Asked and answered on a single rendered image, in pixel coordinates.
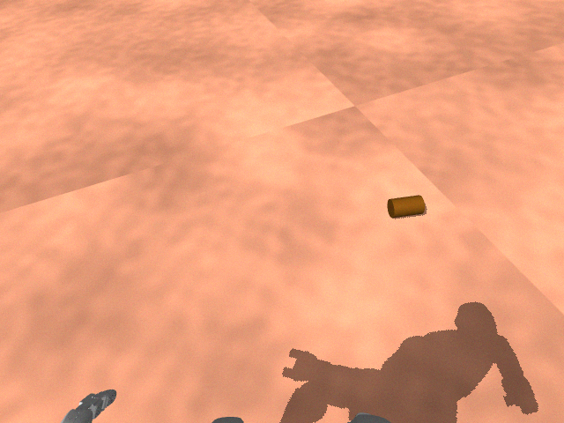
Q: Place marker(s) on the left robot hand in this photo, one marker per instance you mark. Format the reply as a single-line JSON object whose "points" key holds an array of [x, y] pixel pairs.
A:
{"points": [[90, 407]]}

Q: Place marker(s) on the can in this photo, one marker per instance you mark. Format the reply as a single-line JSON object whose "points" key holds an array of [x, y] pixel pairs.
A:
{"points": [[406, 206]]}

